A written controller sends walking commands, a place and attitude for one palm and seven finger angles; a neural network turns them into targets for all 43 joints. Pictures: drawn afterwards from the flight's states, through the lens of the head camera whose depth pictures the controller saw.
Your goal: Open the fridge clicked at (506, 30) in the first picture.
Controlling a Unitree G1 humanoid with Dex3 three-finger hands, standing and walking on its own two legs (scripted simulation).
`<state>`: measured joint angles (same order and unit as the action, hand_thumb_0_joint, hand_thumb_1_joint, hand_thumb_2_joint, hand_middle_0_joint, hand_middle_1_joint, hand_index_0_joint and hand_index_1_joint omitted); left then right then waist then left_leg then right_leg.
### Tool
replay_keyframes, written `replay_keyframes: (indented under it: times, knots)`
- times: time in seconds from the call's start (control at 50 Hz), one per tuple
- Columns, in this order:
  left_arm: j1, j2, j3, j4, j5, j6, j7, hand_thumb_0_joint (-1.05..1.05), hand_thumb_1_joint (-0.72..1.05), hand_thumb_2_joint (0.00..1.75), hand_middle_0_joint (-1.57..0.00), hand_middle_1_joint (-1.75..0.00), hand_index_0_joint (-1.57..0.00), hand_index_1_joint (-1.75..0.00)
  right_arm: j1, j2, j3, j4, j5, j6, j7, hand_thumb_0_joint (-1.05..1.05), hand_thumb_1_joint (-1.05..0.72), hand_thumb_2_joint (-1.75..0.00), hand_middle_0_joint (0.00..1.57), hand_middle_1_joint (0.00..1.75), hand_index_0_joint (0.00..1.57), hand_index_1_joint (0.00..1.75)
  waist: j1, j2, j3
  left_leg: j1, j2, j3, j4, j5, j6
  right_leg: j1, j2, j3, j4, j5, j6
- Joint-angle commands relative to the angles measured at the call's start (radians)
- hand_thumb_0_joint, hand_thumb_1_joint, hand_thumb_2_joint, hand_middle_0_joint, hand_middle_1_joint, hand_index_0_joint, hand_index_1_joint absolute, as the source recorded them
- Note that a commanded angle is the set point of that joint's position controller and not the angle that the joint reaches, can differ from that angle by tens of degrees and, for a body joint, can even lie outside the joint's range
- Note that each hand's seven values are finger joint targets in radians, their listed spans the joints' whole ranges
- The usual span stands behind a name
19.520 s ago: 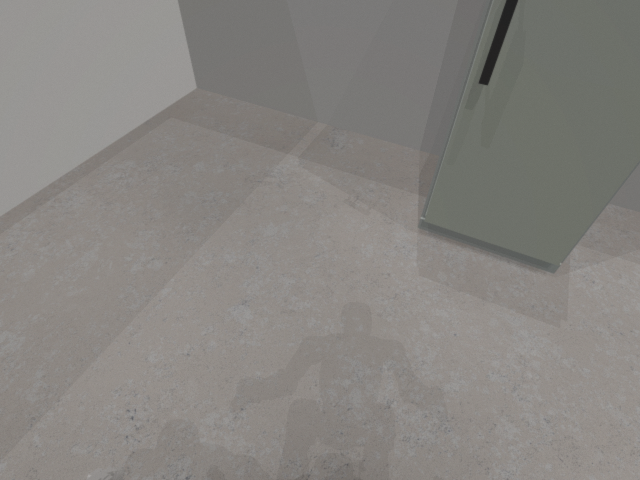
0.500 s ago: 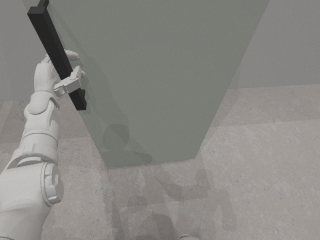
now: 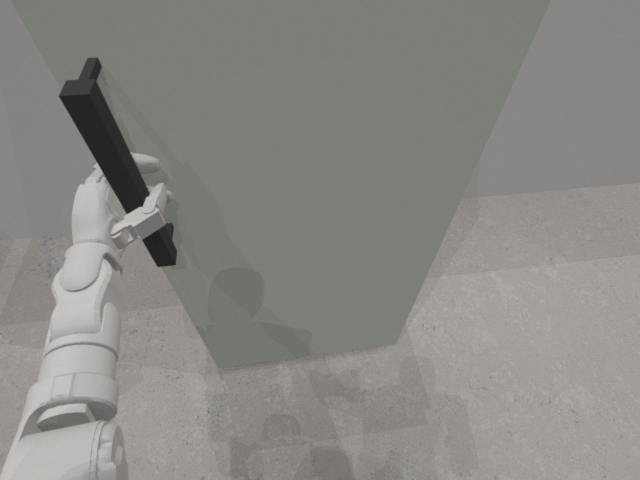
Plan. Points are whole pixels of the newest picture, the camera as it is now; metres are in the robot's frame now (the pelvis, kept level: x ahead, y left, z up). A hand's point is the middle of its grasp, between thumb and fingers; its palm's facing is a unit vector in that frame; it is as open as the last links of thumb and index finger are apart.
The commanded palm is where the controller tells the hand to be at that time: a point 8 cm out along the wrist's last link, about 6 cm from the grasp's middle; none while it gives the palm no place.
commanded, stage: move the hooked fingers beside the handle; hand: left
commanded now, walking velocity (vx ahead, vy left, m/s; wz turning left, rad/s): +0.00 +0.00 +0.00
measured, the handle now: (136, 179) +0.47 +0.22 +0.12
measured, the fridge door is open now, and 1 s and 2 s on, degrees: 0 0 0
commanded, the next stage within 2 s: none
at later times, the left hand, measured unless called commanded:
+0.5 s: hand (113, 225) +0.40 +0.24 +0.11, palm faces +0.13 -0.99 -0.01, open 12.1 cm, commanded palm +0.36 +0.28 +0.11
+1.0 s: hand (90, 226) +0.40 +0.26 +0.11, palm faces +0.11 -0.99 +0.01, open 14.0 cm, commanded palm +0.37 +0.31 +0.11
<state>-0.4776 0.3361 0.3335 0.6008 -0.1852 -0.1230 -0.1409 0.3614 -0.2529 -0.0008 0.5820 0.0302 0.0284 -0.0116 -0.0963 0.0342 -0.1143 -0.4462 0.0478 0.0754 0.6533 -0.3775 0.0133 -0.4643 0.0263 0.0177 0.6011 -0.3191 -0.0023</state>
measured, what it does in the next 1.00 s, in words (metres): stands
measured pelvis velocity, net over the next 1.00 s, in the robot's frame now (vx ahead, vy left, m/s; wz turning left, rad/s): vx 0.01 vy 0.01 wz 0.03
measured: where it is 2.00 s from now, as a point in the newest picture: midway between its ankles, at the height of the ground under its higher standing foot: outside the picture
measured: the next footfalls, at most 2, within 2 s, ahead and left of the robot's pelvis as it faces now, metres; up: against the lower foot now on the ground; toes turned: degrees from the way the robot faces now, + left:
none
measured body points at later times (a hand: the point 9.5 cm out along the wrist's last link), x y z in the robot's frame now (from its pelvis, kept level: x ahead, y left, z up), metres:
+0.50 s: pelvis +0.04 +0.00 +0.00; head +0.07 +0.00 +0.45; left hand +0.38 +0.29 +0.12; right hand +0.18 -0.24 -0.10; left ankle -0.06 +0.11 -0.72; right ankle -0.03 -0.12 -0.72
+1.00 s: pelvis +0.01 +0.01 +0.00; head +0.06 +0.01 +0.45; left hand +0.38 +0.31 +0.11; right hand +0.12 -0.25 -0.11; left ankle -0.06 +0.11 -0.72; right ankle -0.03 -0.12 -0.72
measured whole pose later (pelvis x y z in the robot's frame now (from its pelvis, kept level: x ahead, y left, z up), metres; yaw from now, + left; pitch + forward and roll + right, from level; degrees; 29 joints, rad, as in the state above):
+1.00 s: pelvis +0.01 +0.01 +0.00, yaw +2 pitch +11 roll -2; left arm -0.48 0.41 0.38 0.65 -0.22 -0.09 -0.32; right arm 0.31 -0.26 0.01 0.62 0.03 0.01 -0.07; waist -0.02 0.03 -0.10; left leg -0.43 0.01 -0.01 0.67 -0.38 0.01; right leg -0.43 0.01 -0.03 0.62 -0.33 0.00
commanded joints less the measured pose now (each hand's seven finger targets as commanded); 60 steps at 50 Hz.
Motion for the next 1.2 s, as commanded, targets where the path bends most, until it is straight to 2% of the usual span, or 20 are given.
replay_keyframes:
  times: [0.0, 0.12, 0.18, 0.26, 0.32, 0.42, 0.46, 0.54, 0.62, 0.66, 0.76, 0.78, 0.88, 0.98, 1.0, 1.04, 1.08, 1.12, 1.16, 1.18]
  knots:
    - [-0.167, 0.251, 0.09, -0.341, -0.031, -0.084, -0.027, 0.0, 0.68, 0.8, -0.43, -1.37, -0.43, -1.37, 0.01, -0.14, -0.055, -0.118, 0.003, -0.039, -0.008, 0.0, -0.9, -0.9, 0.2, 0.3, 0.2, 0.3, 0.102, 0.031, -0.383, 0.181, -0.022, -0.041, -0.019, 0.76, 0.009, 0.33, -0.002, -0.044, 0.028, 0.735, -0.019]
    - [-0.113, 0.262, 0.128, -0.368, -0.048, -0.053, -0.036, 0.0, 0.34, 0.66, -0.39, -1.32, -0.39, -1.32, -0.036, -0.132, -0.05, -0.125, 0.007, -0.036, -0.019, 0.0, -0.9, -0.9, 0.2, 0.3, 0.2, 0.3, 0.1, -0.014, -0.295, 0.147, -0.034, -0.039, -0.041, 0.68, 0.01, 0.344, -0.009, -0.047, 0.011, 0.74, -0.017]
    - [-0.068, 0.282, 0.163, -0.374, -0.058, -0.037, -0.043, 0.0, 0.17, 0.59, -0.37, -1.3, -0.37, -1.3, -0.057, -0.123, -0.046, -0.129, 0.007, -0.033, -0.026, 0.0, -0.9, -0.9, 0.2, 0.3, 0.2, 0.3, 0.121, 0.013, -0.3, 0.16, -0.037, -0.038, -0.04, 0.723, 0.007, 0.367, -0.016, -0.043, 0.016, 0.777, -0.021]
    - [-0.109, 0.223, 0.082, -0.438, -0.046, -0.033, -0.056, 0.0, -0.05, 0.49, -0.35, -1.26, -0.35, -1.26, -0.07, -0.122, -0.044, -0.134, 0.007, -0.04, -0.029, 0.0, -0.9, -0.9, 0.2, 0.3, 0.2, 0.3, 0.096, 0.045, -0.284, 0.212, -0.031, -0.051, -0.029, 0.766, 0.006, 0.313, -0.012, -0.052, 0.012, 0.728, -0.019]
    - [-0.139, 0.195, 0.063, -0.409, -0.058, -0.027, -0.06, 0.0, -0.22, 0.42, -0.33, -1.24, -0.33, -1.24, -0.082, -0.124, -0.043, -0.122, 0.008, -0.048, -0.036, 0.0, -0.9, -0.9, 0.2, 0.3, 0.2, 0.3, 0.085, 0.005, -0.256, 0.221, -0.03, -0.066, -0.039, 0.707, 0.001, 0.273, -0.006, -0.06, -0.003, 0.654, -0.016]
    - [-0.147, 0.201, 0.047, -0.422, -0.059, -0.019, -0.085, 0.0, -0.5, 0.3, -0.3, -1.2, -0.3, -1.2, -0.084, -0.13, -0.044, -0.116, 0.007, -0.055, -0.041, 0.0, -0.9, -0.9, 0.2, 0.3, 0.2, 0.3, 0.084, 0.018, -0.283, 0.241, -0.034, -0.064, -0.021, 0.787, 0.006, 0.293, -0.016, -0.057, 0.008, 0.745, -0.015]
    - [-0.141, 0.212, 0.05, -0.432, -0.061, -0.014, -0.099, 0.0, -0.5, 0.3, -0.3, -1.2, -0.3, -1.2, -0.079, -0.133, -0.047, -0.116, 0.006, -0.057, -0.045, 0.0, -0.9, -0.9, 0.2, 0.3, 0.2, 0.3, 0.084, 0.017, -0.31, 0.251, -0.034, -0.063, -0.011, 0.8, 0.009, 0.301, -0.016, -0.055, 0.014, 0.761, -0.013]
    - [-0.253, 0.224, 0.047, -0.384, -0.073, -0.024, -0.12, 0.0, -0.5, 0.3, -0.3, -1.2, -0.3, -1.2, -0.094, -0.135, -0.04, -0.091, 0.01, -0.066, -0.061, 0.0, -0.9, -0.9, 0.2, 0.3, 0.2, 0.3, 0.062, 0.013, -0.241, 0.231, -0.038, -0.079, -0.028, 0.662, 0.005, 0.238, -0.012, -0.062, -0.008, 0.626, -0.016]
    - [-0.258, 0.2, 0.017, -0.342, -0.078, -0.026, -0.147, 0.0, -0.5, 0.3, -0.3, -1.2, -0.3, -1.2, -0.078, -0.136, -0.041, -0.081, 0.007, -0.075, -0.064, 0.0, -0.9, -0.9, 0.2, 0.3, 0.2, 0.3, 0.067, 0.058, -0.281, 0.262, -0.037, -0.084, -0.007, 0.778, 0.004, 0.239, -0.015, -0.062, 0.008, 0.688, -0.015]
    - [-0.217, 0.226, 0.037, -0.303, -0.078, -0.012, -0.158, 0.0, -0.5, 0.3, -0.3, -1.2, -0.3, -1.2, -0.056, -0.146, -0.045, -0.079, 0.004, -0.072, -0.061, 0.0, -0.9, -0.9, 0.2, 0.3, 0.2, 0.3, 0.077, 0.007, -0.32, 0.253, -0.036, -0.087, 0.009, 0.837, 0.007, 0.267, -0.016, -0.064, 0.024, 0.748, -0.014]
    - [-0.356, 0.327, 0.109, -0.259, -0.064, -0.031, -0.146, 0.0, -0.5, 0.3, -0.3, -1.2, -0.3, -1.2, -0.057, -0.151, -0.039, -0.076, 0.004, -0.062, -0.069, 0.0, -0.9, -0.9, 0.2, 0.3, 0.2, 0.3, 0.068, -0.005, -0.297, 0.191, -0.045, -0.088, -0.008, 0.645, 0.01, 0.246, -0.015, -0.058, 0.015, 0.625, -0.017]
    - [-0.345, 0.314, 0.105, -0.237, -0.066, -0.041, -0.146, 0.0, -0.5, 0.3, -0.3, -1.2, -0.3, -1.2, -0.061, -0.146, -0.036, -0.079, 0.004, -0.063, -0.067, 0.0, -0.9, -0.9, 0.2, 0.3, 0.2, 0.3, 0.073, 0.011, -0.293, 0.188, -0.046, -0.085, -0.012, 0.643, 0.011, 0.245, -0.014, -0.055, 0.013, 0.624, -0.018]
    - [-0.3, 0.327, 0.109, -0.208, -0.07, -0.043, -0.18, 0.0, -0.5, 0.3, -0.3, -1.2, -0.3, -1.2, -0.014, -0.157, -0.047, -0.078, 0.001, -0.056, -0.058, 0.0, -0.9, -0.9, 0.2, 0.3, 0.2, 0.3, 0.082, 0.043, -0.383, 0.235, -0.032, -0.088, 0.034, 0.893, 0.008, 0.272, -0.016, -0.052, 0.049, 0.792, -0.014]
    - [-0.454, 0.381, 0.125, -0.129, -0.051, -0.059, -0.175, 0.0, -0.5, 0.3, -0.3, -1.2, -0.3, -1.2, -0.017, -0.163, -0.041, -0.069, 0.007, -0.049, -0.067, 0.0, -0.9, -0.9, 0.2, 0.3, 0.2, 0.3, 0.049, 0.018, -0.288, 0.156, -0.043, -0.099, -0.006, 0.555, 0.007, 0.178, -0.003, -0.059, 0.015, 0.506, -0.018]
    - [-0.454, 0.343, 0.096, -0.112, -0.053, -0.074, -0.174, 0.0, -0.5, 0.3, -0.3, -1.2, -0.3, -1.2, -0.022, -0.16, -0.037, -0.07, 0.008, -0.052, -0.067, 0.0, -0.9, -0.9, 0.2, 0.3, 0.2, 0.3, 0.046, 0.04, -0.271, 0.158, -0.045, -0.096, -0.01, 0.531, 0.007, 0.165, -0.003, -0.058, 0.01, 0.483, -0.021]
    - [-0.408, 0.319, 0.084, -0.047, -0.058, -0.075, -0.181, 0.0, -0.5, 0.3, -0.3, -1.2, -0.3, -1.2, 0.004, -0.166, -0.04, -0.063, 0.007, -0.05, -0.066, 0.0, -0.9, -0.9, 0.2, 0.3, 0.2, 0.3, 0.052, 0.042, -0.283, 0.175, -0.038, -0.098, 0.01, 0.684, 0.008, 0.171, -0.003, -0.06, 0.027, 0.571, -0.022]
    - [-0.455, 0.415, 0.136, -0.053, -0.045, -0.065, -0.19, 0.0, -0.5, 0.3, -0.3, -1.2, -0.3, -1.2, 0.038, -0.179, -0.049, -0.053, 0.002, -0.04, -0.064, 0.0, -0.9, -0.9, 0.2, 0.3, 0.2, 0.3, 0.061, 0.065, -0.388, 0.198, -0.033, -0.105, 0.039, 0.783, 0.003, 0.186, -0.008, -0.055, 0.056, 0.637, -0.016]
    - [-0.581, 0.417, 0.108, -0.009, -0.029, -0.07, -0.193, 0.0, -0.5, 0.3, -0.3, -1.2, -0.3, -1.2, 0.026, -0.177, -0.042, -0.049, 0.004, -0.036, -0.068, 0.0, -0.9, -0.9, 0.2, 0.3, 0.2, 0.3, 0.024, 0.044, -0.333, 0.157, -0.04, -0.107, 0.025, 0.575, 0.003, 0.128, -0.002, -0.056, 0.034, 0.495, -0.013]
    - [-0.612, 0.436, 0.117, 0.085, -0.025, -0.099, -0.187, 0.0, -0.5, 0.3, -0.3, -1.2, -0.3, -1.2, 0.031, -0.181, -0.033, -0.04, 0.005, -0.037, -0.076, 0.0, -0.9, -0.9, 0.2, 0.3, 0.2, 0.3, 0.014, 0.017, -0.244, 0.08, -0.045, -0.103, 0.009, 0.429, 0.011, 0.11, -0.003, -0.056, 0.017, 0.411, -0.021]
    - [-0.655, 0.453, 0.117, 0.104, -0.018, -0.117, -0.186, 0.0, -0.5, 0.3, -0.3, -1.2, -0.3, -1.2, 0.033, -0.185, -0.03, -0.039, 0.006, -0.04, -0.077, 0.0, -0.9, -0.9, 0.2, 0.3, 0.2, 0.3, 0.008, 0.023, -0.256, 0.069, -0.047, -0.108, 0.006, 0.382, 0.011, 0.097, -0.004, -0.055, 0.021, 0.374, -0.02]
